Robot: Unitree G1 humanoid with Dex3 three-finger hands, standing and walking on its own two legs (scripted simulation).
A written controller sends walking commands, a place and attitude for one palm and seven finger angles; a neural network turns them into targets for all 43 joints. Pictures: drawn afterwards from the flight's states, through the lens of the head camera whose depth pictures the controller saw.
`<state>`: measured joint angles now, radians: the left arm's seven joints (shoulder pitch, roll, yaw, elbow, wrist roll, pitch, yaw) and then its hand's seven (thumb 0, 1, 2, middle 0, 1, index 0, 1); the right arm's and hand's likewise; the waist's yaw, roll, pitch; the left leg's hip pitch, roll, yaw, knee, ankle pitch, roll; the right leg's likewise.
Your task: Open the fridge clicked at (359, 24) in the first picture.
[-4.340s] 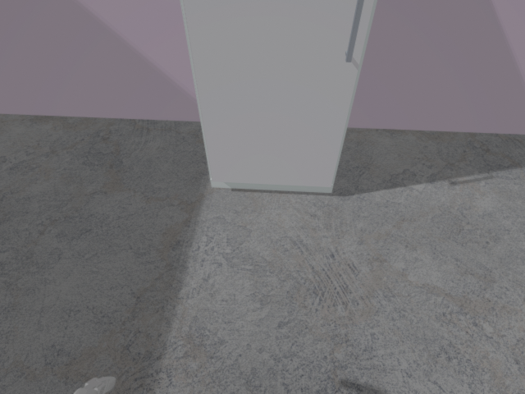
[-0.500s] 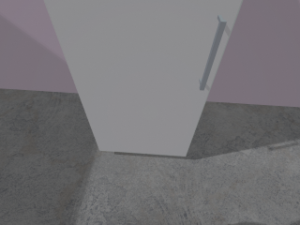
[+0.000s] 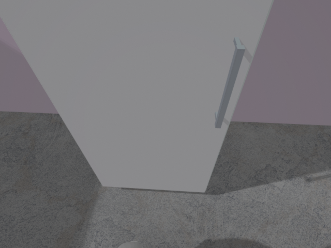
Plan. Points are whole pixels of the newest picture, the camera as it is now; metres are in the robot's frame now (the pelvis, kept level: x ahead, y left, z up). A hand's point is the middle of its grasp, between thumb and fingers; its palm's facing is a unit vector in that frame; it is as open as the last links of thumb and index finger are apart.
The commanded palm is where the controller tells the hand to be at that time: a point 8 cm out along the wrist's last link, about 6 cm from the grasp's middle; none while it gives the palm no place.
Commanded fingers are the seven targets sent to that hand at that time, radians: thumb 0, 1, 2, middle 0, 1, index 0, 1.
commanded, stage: come to a stop and stand still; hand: right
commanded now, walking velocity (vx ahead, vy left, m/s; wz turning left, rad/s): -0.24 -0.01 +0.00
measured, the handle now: (226, 89) +0.50 -0.13 +0.12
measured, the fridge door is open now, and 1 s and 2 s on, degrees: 0 0 0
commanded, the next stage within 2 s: look again from close up in 1.42 s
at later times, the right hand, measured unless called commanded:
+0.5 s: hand out of the picture +0.07 -0.20 -0.19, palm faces +0.08 +0.98 -0.19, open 7.4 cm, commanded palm none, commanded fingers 0.00 -0.90 -0.90 0.20 0.30 0.20 0.30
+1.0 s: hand out of the picture -0.05 -0.16 -0.18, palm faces +0.04 +0.98 -0.18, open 7.4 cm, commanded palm none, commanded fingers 0.00 -0.90 -0.90 0.20 0.30 0.20 0.30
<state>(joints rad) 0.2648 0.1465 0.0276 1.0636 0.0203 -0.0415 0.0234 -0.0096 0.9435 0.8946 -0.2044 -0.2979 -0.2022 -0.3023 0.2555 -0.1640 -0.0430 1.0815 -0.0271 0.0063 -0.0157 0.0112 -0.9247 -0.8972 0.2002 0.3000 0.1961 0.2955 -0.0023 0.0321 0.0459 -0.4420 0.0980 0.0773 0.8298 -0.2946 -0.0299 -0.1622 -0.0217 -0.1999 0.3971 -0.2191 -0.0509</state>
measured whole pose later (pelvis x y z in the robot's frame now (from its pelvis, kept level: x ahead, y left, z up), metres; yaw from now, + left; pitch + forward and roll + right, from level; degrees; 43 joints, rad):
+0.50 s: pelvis +0.00 -0.01 -0.01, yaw -1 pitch -1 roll +0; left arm 0.23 0.15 0.04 1.02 0.02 0.02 0.03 0.00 0.91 0.89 -0.20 -0.30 -0.20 -0.30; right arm 0.15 -0.19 -0.06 1.02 -0.02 0.06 -0.03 0.00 -0.91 -0.90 0.20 0.30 0.20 0.30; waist 0.00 0.05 0.06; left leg -0.41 0.07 0.03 0.77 -0.39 -0.02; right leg -0.23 -0.01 -0.10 0.56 -0.31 -0.03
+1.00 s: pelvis -0.04 +0.00 +0.00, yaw -1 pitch -2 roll +0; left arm 0.28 0.15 0.00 1.14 0.01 0.02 0.02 0.00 0.92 0.89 -0.20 -0.30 -0.20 -0.30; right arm 0.29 -0.13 0.01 1.14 0.00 0.01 -0.03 0.00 -0.90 -0.90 0.20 0.30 0.20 0.30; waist 0.01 0.00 0.03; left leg -0.15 0.00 0.05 0.42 -0.23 0.02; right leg -0.18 -0.02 -0.11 0.39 -0.16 -0.01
